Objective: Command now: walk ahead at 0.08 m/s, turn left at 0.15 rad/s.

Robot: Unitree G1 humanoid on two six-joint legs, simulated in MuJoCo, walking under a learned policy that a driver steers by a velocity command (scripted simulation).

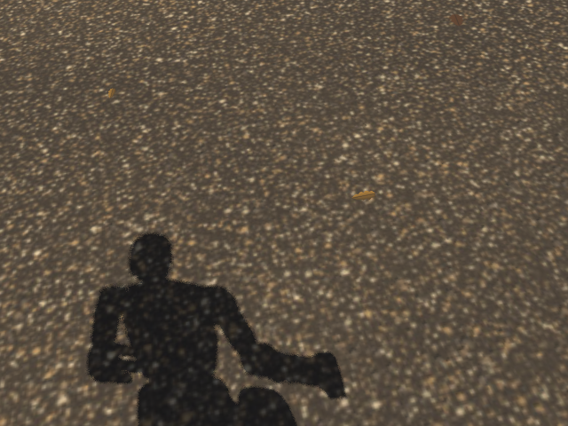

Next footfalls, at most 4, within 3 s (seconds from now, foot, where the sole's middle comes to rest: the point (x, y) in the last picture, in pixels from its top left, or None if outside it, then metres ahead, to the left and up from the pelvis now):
0.18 left None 0.07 0.15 -0.78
0.58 right None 0.13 -0.09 -0.78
0.86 left None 0.02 0.15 -0.78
2.58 left None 0.41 0.27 -0.78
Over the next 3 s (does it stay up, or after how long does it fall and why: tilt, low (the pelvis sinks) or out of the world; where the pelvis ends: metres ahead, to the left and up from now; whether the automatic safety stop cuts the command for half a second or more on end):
stays up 0.47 0.19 0.00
